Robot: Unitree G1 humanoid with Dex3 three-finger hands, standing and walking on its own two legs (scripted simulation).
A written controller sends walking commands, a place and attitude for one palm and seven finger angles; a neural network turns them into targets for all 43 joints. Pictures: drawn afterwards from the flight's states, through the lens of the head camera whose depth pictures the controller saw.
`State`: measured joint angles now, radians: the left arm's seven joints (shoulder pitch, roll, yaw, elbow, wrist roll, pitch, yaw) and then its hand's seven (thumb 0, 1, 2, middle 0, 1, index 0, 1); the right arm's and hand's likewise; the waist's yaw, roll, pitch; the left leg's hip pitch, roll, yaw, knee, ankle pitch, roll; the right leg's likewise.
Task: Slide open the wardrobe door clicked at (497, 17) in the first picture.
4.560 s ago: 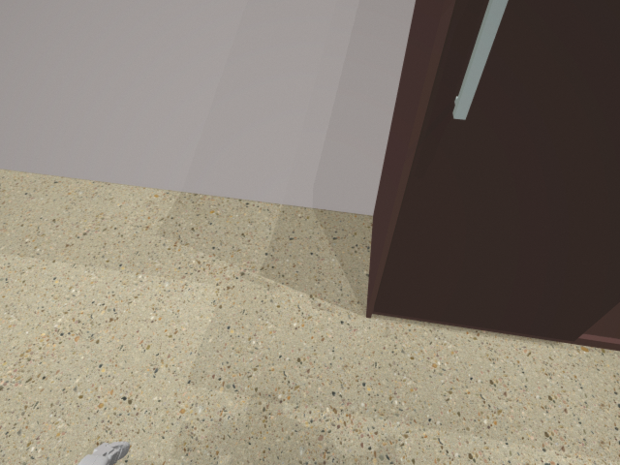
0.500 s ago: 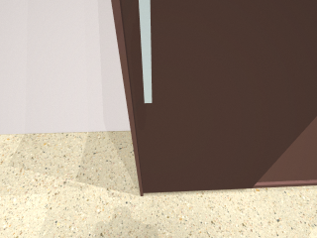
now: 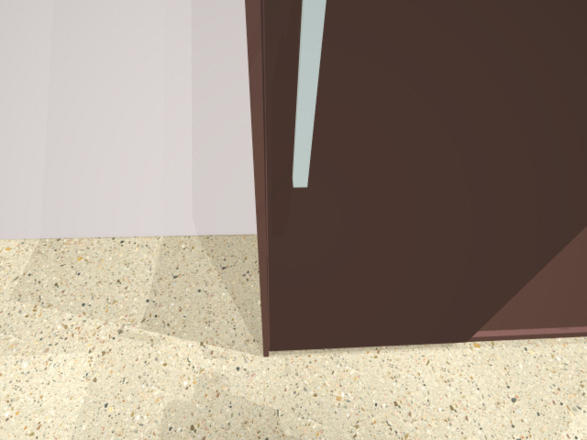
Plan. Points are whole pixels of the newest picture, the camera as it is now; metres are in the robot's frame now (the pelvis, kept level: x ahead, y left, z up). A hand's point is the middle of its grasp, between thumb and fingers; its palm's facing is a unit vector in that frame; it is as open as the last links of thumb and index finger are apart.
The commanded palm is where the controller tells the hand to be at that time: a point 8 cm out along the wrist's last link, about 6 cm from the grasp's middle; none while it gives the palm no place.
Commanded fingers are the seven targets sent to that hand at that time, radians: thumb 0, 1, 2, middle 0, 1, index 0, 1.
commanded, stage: come to a stop and stand still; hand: left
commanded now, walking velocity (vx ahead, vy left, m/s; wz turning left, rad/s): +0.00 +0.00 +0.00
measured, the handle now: (306, 76) +0.49 +0.03 +0.26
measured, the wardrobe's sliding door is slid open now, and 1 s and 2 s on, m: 0.00 0.00 0.00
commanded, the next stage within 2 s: look again from close up in 0.12 s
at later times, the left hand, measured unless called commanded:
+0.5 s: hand out of the picture -0.06 +0.14 -0.18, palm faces +0.04 -0.98 -0.20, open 7.3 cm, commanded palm none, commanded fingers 0.00 0.90 0.90 -0.20 -0.30 -0.20 -0.30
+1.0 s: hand out of the picture -0.10 +0.13 -0.19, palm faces +0.07 -0.99 -0.14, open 7.3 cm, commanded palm none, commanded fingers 0.00 0.90 0.90 -0.20 -0.30 -0.20 -0.30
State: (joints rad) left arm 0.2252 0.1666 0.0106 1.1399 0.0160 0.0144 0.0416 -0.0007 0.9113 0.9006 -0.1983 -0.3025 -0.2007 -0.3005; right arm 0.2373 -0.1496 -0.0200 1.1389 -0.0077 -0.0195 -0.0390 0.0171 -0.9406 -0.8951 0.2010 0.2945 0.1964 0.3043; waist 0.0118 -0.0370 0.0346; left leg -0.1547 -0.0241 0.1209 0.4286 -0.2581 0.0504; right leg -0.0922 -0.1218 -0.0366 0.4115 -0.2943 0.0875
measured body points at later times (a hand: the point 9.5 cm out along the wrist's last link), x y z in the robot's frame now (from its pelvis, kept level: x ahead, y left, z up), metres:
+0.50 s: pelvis -0.05 -0.02 -0.01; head -0.06 -0.03 +0.44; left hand -0.06 +0.20 -0.17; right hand -0.02 -0.25 -0.16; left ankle -0.01 +0.08 -0.74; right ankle -0.05 -0.17 -0.74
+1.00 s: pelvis -0.07 -0.03 +0.00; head -0.08 -0.01 +0.45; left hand -0.10 +0.18 -0.17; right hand -0.08 -0.24 -0.16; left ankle -0.01 +0.08 -0.74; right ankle -0.05 -0.17 -0.74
